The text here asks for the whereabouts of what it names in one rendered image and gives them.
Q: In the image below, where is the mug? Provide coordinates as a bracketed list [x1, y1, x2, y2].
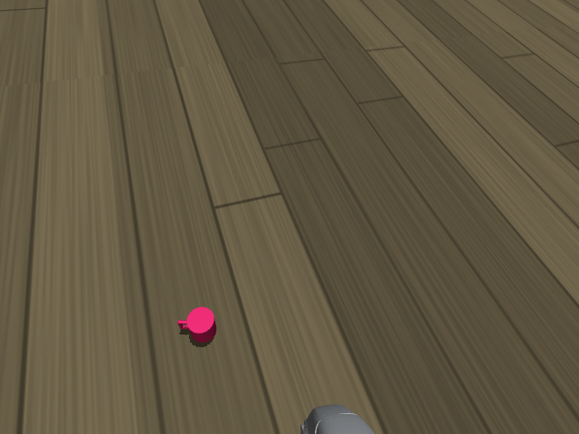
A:
[177, 307, 216, 343]

